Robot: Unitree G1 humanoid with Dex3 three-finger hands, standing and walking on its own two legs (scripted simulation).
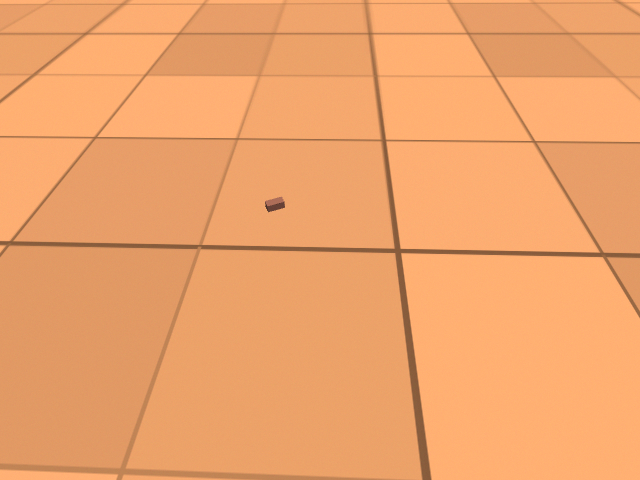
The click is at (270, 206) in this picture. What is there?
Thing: small brick
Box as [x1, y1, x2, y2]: [265, 197, 284, 211]
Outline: 282,198 278,197 265,201 267,210 270,211 284,207
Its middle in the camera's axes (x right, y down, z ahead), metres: -0.23 -0.18 +1.86
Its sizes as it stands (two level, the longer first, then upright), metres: 0.085 0.042 0.038
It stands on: the floor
